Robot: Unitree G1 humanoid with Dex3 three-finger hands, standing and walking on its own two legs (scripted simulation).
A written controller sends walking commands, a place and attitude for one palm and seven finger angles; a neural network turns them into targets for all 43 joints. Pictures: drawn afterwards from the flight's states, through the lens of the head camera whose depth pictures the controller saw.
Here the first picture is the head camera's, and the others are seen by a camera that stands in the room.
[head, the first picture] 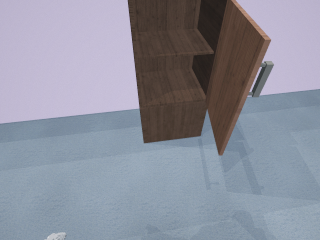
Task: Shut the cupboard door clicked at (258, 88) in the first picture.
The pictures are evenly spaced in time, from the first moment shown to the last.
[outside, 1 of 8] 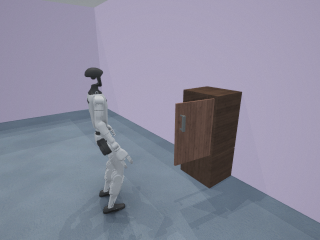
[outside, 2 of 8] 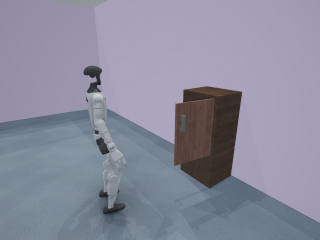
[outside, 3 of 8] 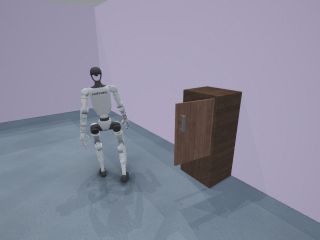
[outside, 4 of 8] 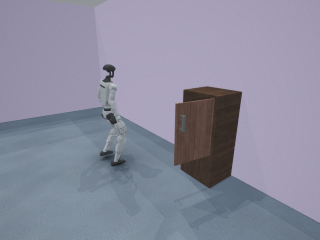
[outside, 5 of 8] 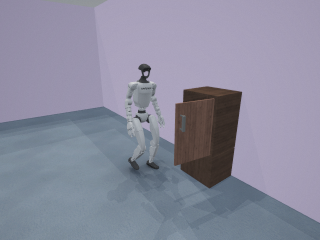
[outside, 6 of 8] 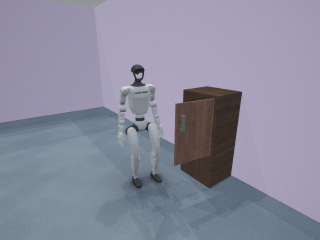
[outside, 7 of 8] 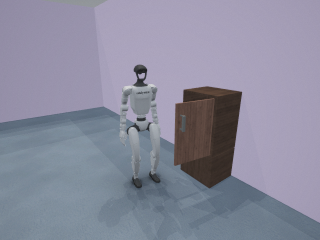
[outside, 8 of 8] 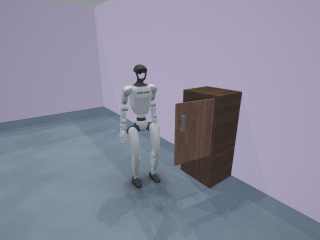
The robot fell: no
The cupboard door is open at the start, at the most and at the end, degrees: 81 81 81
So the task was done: no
